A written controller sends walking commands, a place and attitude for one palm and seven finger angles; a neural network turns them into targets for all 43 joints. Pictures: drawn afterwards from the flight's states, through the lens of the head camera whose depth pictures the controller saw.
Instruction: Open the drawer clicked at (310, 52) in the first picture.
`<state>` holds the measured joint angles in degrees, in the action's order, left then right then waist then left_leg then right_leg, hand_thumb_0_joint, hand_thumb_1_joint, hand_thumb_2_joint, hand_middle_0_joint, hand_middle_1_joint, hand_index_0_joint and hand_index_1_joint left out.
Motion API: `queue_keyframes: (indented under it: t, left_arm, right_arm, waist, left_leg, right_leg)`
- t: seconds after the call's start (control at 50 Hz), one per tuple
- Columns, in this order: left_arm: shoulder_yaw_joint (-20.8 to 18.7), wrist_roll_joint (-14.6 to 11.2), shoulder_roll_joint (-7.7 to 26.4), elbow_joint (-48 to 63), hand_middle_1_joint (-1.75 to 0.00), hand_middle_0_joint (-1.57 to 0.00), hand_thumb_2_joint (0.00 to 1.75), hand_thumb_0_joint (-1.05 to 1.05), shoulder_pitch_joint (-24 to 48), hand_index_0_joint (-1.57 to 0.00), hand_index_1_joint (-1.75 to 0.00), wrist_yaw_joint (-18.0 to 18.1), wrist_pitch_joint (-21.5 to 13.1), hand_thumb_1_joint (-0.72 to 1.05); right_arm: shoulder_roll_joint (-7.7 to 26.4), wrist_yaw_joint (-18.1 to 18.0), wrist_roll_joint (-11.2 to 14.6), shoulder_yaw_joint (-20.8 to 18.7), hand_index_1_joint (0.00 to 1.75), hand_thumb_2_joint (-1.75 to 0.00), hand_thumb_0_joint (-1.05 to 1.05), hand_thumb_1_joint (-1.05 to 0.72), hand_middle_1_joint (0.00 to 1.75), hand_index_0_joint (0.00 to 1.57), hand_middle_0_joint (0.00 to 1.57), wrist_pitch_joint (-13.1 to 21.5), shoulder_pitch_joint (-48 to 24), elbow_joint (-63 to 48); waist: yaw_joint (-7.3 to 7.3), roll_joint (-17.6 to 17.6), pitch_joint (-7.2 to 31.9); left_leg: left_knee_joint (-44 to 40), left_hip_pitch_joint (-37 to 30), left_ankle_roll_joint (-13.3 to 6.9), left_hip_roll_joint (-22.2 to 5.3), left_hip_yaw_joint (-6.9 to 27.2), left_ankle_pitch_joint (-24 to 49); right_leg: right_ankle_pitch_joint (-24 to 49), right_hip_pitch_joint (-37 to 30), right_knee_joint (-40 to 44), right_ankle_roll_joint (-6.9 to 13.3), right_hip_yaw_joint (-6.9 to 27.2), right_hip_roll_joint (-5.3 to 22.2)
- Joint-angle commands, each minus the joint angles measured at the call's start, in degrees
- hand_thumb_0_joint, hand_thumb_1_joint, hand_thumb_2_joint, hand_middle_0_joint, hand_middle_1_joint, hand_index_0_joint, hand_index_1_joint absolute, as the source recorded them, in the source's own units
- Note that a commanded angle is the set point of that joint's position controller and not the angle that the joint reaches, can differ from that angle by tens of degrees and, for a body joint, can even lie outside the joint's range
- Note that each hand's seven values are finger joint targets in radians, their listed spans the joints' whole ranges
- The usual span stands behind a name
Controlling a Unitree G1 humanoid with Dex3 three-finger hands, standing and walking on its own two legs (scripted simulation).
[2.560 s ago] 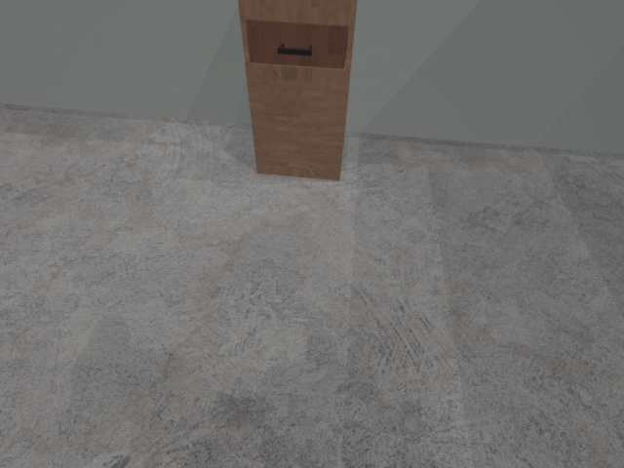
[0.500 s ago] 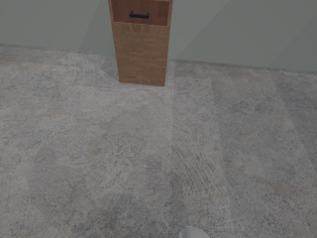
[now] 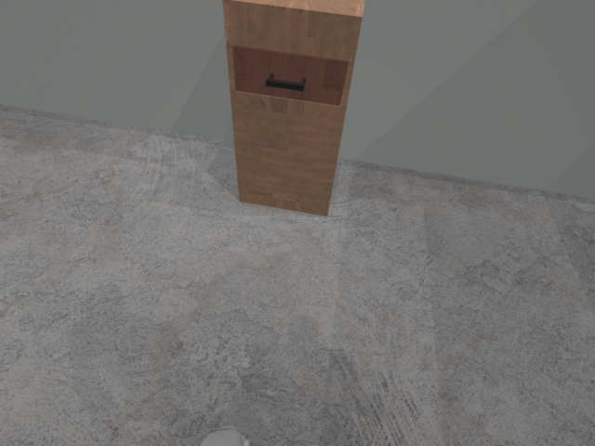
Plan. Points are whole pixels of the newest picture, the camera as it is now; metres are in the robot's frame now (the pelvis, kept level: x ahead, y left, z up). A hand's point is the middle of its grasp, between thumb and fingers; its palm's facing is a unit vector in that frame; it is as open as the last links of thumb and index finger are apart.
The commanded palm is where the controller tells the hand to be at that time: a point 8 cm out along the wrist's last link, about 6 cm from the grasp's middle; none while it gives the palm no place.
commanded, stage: walk to a spot facing it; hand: left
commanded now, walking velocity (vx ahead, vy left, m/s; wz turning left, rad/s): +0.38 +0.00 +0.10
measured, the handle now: (286, 81) +1.24 +0.10 -0.11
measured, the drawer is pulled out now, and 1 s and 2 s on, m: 0.00 0.00 0.00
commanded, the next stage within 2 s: take the last steps up to it in 0.60 s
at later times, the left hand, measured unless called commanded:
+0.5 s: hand (178, 363) +0.28 +0.22 -0.17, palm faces -0.01 -0.99 -0.15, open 7.4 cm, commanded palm none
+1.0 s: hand (225, 284) +0.45 +0.17 -0.17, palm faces -0.02 -0.98 -0.20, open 7.2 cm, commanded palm none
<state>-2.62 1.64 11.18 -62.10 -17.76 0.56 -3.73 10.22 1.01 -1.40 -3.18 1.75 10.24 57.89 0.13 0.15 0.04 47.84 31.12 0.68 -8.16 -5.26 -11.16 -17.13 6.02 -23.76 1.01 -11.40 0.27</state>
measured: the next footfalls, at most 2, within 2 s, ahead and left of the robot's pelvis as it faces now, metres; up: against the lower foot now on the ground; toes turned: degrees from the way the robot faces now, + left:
left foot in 0.10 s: +0.18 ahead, +0.12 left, +0.00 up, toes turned +10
right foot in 0.68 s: +0.45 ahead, -0.11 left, +0.00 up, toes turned -12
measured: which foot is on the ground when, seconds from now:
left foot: up 0.00-0.08, down 0.10-0.68, up 0.70-1.00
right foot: down 0.00-0.10, up 0.12-0.66, down 0.68-1.00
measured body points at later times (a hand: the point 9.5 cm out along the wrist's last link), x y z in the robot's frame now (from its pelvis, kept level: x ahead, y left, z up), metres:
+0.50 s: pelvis +0.22 +0.04 +0.01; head +0.23 +0.06 +0.46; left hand +0.28 +0.27 -0.16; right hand +0.14 -0.18 -0.14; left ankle +0.14 +0.11 -0.74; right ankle +0.33 -0.11 -0.67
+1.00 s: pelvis +0.42 -0.01 +0.00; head +0.42 -0.02 +0.45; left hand +0.45 +0.22 -0.15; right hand +0.46 -0.25 -0.15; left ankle +0.50 +0.13 -0.69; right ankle +0.41 -0.10 -0.74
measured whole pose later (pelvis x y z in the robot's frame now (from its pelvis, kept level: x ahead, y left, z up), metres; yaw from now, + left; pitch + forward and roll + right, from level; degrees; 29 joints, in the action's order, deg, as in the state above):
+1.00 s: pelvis +0.42 -0.01 +0.00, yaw -5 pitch -1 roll -1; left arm -2.7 1.4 9.4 -62.6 -16.3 0.5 -3.2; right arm 10.5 -0.1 -1.4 -3.3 1.3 11.5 59.8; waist 0.1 1.5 -0.6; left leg 48.2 28.2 2.3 -8.2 -5.2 -14.9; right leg -13.5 9.5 -24.1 2.7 -8.5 -0.2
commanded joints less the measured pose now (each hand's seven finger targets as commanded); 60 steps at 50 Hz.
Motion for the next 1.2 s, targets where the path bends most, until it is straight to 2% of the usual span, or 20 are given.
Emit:
queue_keyframes:
  t: [0.0, 0.06, 0.08, 0.1, 0.16, 0.26, 0.54, 0.58, 0.62, 0.64, 0.66, 0.68, 0.74, 0.8, 1.0, 1.08, 1.1, 1.12, 1.14, 1.18]
  left_arm:
    - [-1.11, 0.01, 7.49, 1.73, -0.3, -0.2, 0.9, 0.0, -5.01, -0.2, -0.3, -0.08, -0.84, 0.9]
    - [-1.11, -0.46, 7.16, 1.63, -0.3, -0.2, 0.9, 0.0, -4.61, -0.2, -0.3, -0.13, -0.61, 0.9]
    - [-0.83, -1.03, 4.06, 2.82, -0.3, -0.2, 0.9, 0.0, -6.24, -0.2, -0.3, -0.61, -0.58, 0.9]
    - [-0.18, -0.99, 3.55, 5.02, -0.3, -0.2, 0.9, 0.0, -3.57, -0.2, -0.3, -0.94, -0.91, 0.9]
    - [-1.01, -0.5, 3.9, 4.46, -0.3, -0.2, 0.9, 0.0, 2.63, -0.2, -0.3, -1.14, -0.44, 0.9]
    - [-1.0, 0.33, -0.14, 1.79, -0.3, -0.2, 0.9, 0.0, -3.48, -0.2, -0.3, -1.45, 2.54, 0.9]
    - [-0.69, -0.39, 0.12, 8.18, -0.3, -0.2, 0.9, 0.0, 15.38, -0.2, -0.3, -2.15, 2.42, 0.9]
    - [-0.93, -0.31, 0.99, 7.33, -0.3, -0.2, 0.9, 0.0, 11.37, -0.2, -0.3, -1.95, 1.97, 0.9]
    - [-1.67, 0.09, 3.29, 3.28, -0.3, -0.2, 0.9, 0.0, -1.67, -0.2, -0.3, -1.53, 0.92, 0.9]
    - [-2.92, 0.54, 7.52, 0.87, -0.3, -0.2, 0.9, 0.0, -9.98, -0.2, -0.3, -0.98, 0.01, 0.9]
    - [-4.36, 0.04, 13.61, 0.01, -0.3, -0.2, 0.9, 0.0, -14.92, -0.2, -0.3, -0.3, -0.38, 0.9]
    - [-4.26, -1.28, 14.58, 0.1, -0.3, -0.2, 0.9, 0.0, -13.81, -0.2, -0.3, 0.01, 0.03, 0.9]
    - [-2.0, -1.16, 7.08, 2.8, -0.3, -0.2, 0.9, 0.0, -1.35, -0.2, -0.3, 0.49, -0.04, 0.9]
    - [-0.83, -0.45, 3.87, 2.9, -0.3, -0.2, 0.9, 0.0, 2.06, -0.2, -0.3, 0.64, -0.47, 0.9]
    - [-1.63, -0.18, 6.82, 1.28, -0.3, -0.2, 0.9, 0.0, -2.89, -0.2, -0.3, -0.28, -0.17, 0.9]
    - [-1.62, -0.64, 5.97, 0.69, -0.3, -0.2, 0.9, 0.0, -3.08, -0.2, -0.3, -0.35, 0.57, 0.9]
    - [-1.23, -0.81, 4.03, 1.39, -0.3, -0.2, 0.9, 0.0, -3.22, -0.2, -0.3, -0.61, 0.7, 0.9]
    - [-0.62, -1.08, 0.99, 3.02, -0.3, -0.2, 0.9, 0.0, -2.29, -0.2, -0.3, -0.97, 0.6, 0.9]
    - [-0.73, -0.47, 2.16, 4.88, -0.3, -0.2, 0.9, 0.0, 1.57, -0.2, -0.3, -0.72, 0.41, 0.9]
    - [-1.05, -0.03, 2.2, 3.38, -0.3, -0.2, 0.9, 0.0, 1.83, -0.2, -0.3, -0.93, 0.95, 0.9]
  right_arm:
    - [1.1, 1.1, 0.18, 0.12, 0.3, -0.9, 0.0, -0.9, 0.3, 0.2, 0.2, 1.1, -1.12, -3.22]
    - [5.43, 0.25, -0.29, -0.98, 0.3, -0.9, 0.0, -0.9, 0.3, 0.2, 0.2, 2.15, 11.11, 0.32]
    - [12.23, -0.48, -1.05, -2.79, 0.3, -0.9, 0.0, -0.9, 0.3, 0.2, 0.2, 2.6, 19.17, 2.01]
    - [15.58, -1.03, -0.23, -3.25, 0.3, -0.9, 0.0, -0.9, 0.3, 0.2, 0.2, 2.21, 23.58, 3.16]
    - [8.8, -2.01, 0.22, -1.43, 0.3, -0.9, 0.0, -0.9, 0.3, 0.2, 0.2, 2.62, 14.15, 1.65]
    - [3.47, -2.35, 0.61, -0.41, 0.3, -0.9, 0.0, -0.9, 0.3, 0.2, 0.2, 3.93, 10.5, 1.97]
    - [4.91, -2.82, -0.21, -0.16, 0.3, -0.9, 0.0, -0.9, 0.3, 0.2, 0.2, 3.37, 20.6, 8.14]
    - [5.95, -2.89, -0.17, -0.22, 0.3, -0.9, 0.0, -0.9, 0.3, 0.2, 0.2, 3.11, 20.1, 8.39]
    - [6.97, -2.77, 0.29, -0.33, 0.3, -0.9, 0.0, -0.9, 0.3, 0.2, 0.2, 2.96, 18.53, 8.21]
    - [5.75, -2.19, 0.9, -0.19, 0.3, -0.9, 0.0, -0.9, 0.3, 0.2, 0.2, 3.01, 18.26, 7.53]
    - [1.74, -2.12, 1.55, 0.37, 0.3, -0.9, 0.0, -0.9, 0.3, 0.2, 0.2, 3.35, 21.99, 6.04]
    - [3.2, -2.45, 1.67, 0.38, 0.3, -0.9, 0.0, -0.9, 0.3, 0.2, 0.2, 2.96, 17.78, 4.85]
    - [0.54, -2.23, 0.95, 0.23, 0.3, -0.9, 0.0, -0.9, 0.3, 0.2, 0.2, 1.62, 11.74, 4.31]
    - [-1.63, -1.83, 0.17, 0.44, 0.3, -0.9, 0.0, -0.9, 0.3, 0.2, 0.2, -0.47, 15.77, 5.27]
    - [1.08, 0.19, 0.18, 0.01, 0.3, -0.9, 0.0, -0.9, 0.3, 0.2, 0.2, 0.52, 0.86, -1.22]
    - [3.2, -0.4, 0.17, -0.27, 0.3, -0.9, 0.0, -0.9, 0.3, 0.2, 0.2, 1.63, 6.23, 0.59]
    - [6.73, -0.96, -0.11, -1.08, 0.3, -0.9, 0.0, -0.9, 0.3, 0.2, 0.2, 2.02, 12.04, 2.18]
    - [12.86, -1.25, -0.59, -2.51, 0.3, -0.9, 0.0, -0.9, 0.3, 0.2, 0.2, 2.0, 18.72, 3.12]
    - [12.73, -1.59, -0.56, -2.25, 0.3, -0.9, 0.0, -0.9, 0.3, 0.2, 0.2, 1.37, 20.46, 3.5]
    - [7.81, -2.13, -0.11, -0.77, 0.3, -0.9, 0.0, -0.9, 0.3, 0.2, 0.2, 1.75, 13.79, 2.28]
  waist:
    - [-1.56, -4.73, -6.55]
    - [4.58, 2.35, 0.46]
    - [7.1, 16.12, 6.89]
    - [7.84, 21.09, 8.17]
    - [4.73, 4.64, -1.57]
    - [-0.86, 4.97, -3.4]
    - [2.66, 5.84, -10.95]
    - [0.75, 5.86, -8.46]
    - [-5.3, 2.84, -0.52]
    - [-8.63, -2.3, 5.99]
    - [-7.76, -16.51, 14.65]
    - [-7.54, -11.45, 13.39]
    - [-2.18, -2.24, -0.66]
    - [2.18, -4.66, -3.12]
    - [-1.71, -7.42, -5.35]
    - [1.38, -0.03, -4.06]
    - [3.84, 8.25, -1.3]
    - [5.74, 21.34, 0.74]
    - [6.39, 16.2, -1.93]
    - [3.73, 10.22, -5.37]
  left_leg:
    - [-9.46, -4.72, -0.89, 1.78, -2.01, -1.82]
    - [-19.3, -26.83, -2.85, 3.99, -2.26, -0.47]
    - [-24.48, -40.17, -7.65, -9.32, 16.86, -1.15]
    - [-31.54, -44.71, -12.51, -18.46, 30.84, 4.25]
    - [-32.94, -32.06, -11.38, -15.31, 20.89, 8.32]
    - [-37.05, -23.55, -6.72, -7.56, 4.1, 11.32]
    - [-35.28, -33.45, -8.13, -10.05, -1.24, 24.23]
    - [-28.9, -33.79, -7.71, -9.92, -2.86, 37.08]
    - [-12.77, -30.49, -5.34, -7.1, -4.93, 42.93]
    - [2.49, -19.15, -3.06, -4.03, -6.13, 29.27]
    - [22.44, -3.04, 0.15, 6.27, -5.87, -17.0]
    - [30.89, -0.22, -1.01, 6.07, 2.58, -22.33]
    - [28.72, -0.52, -0.57, -0.39, 5.43, -11.36]
    - [19.2, -5.65, 0.69, -1.01, 3.31, -8.49]
    - [-8.22, -6.77, 1.44, 1.08, -0.94, -4.27]
    - [-20.46, -23.94, 0.85, 3.32, -3.2, -2.03]
    - [-24.78, -32.22, -1.63, -2.56, 5.38, -3.79]
    - [-32.04, -36.98, -7.11, -15.34, 21.76, -6.72]
    - [-36.05, -34.26, -10.86, -18.84, 26.5, -8.33]
    - [-37.9, -26.45, -9.2, -14.93, 19.83, -9.89]
  right_leg:
    - [9.68, 2.86, 10.41, 6.95, 10.67, 16.37]
    - [21.67, 6.95, -10.26, 3.87, 4.29, 11.77]
    - [7.41, 19.11, -28.38, 0.24, 0.05, 4.83]
    - [-15.72, 29.99, -43.54, -0.96, 3.51, 0.14]
    - [-5.14, 34.32, -51.33, -0.72, 10.56, 7.2]
    - [5.9, 28.63, -45.53, -2.68, 9.77, 7.71]
    - [7.0, 29.23, -15.64, 0.55, 4.88, 5.33]
    - [3.81, 21.6, -13.15, 2.23, 2.9, 2.42]
    - [8.03, 4.19, -7.13, 3.53, 1.57, -0.55]
    - [12.66, -11.37, -6.36, 6.1, 10.02, 7.15]
    - [25.45, -25.21, -1.53, 13.35, 36.44, 24.55]
    - [31.88, -21.25, 3.1, 15.9, 38.77, 26.71]
    - [28.62, 1.15, 5.85, 10.97, 23.55, 21.09]
    - [20.48, 12.04, 9.91, 8.04, 13.74, 16.97]
    - [1.53, 7.06, 12.29, 8.18, 16.04, 15.55]
    - [1.37, 12.7, 2.7, 5.0, 12.24, 11.6]
    - [1.01, 17.85, -8.57, 2.47, 8.34, 7.13]
    - [-11.67, 26.37, -25.01, -0.29, 1.8, 1.22]
    - [-16.44, 30.84, -35.45, 0.1, 6.15, 1.38]
    - [-8.7, 30.76, -42.03, 0.35, 9.45, 5.57]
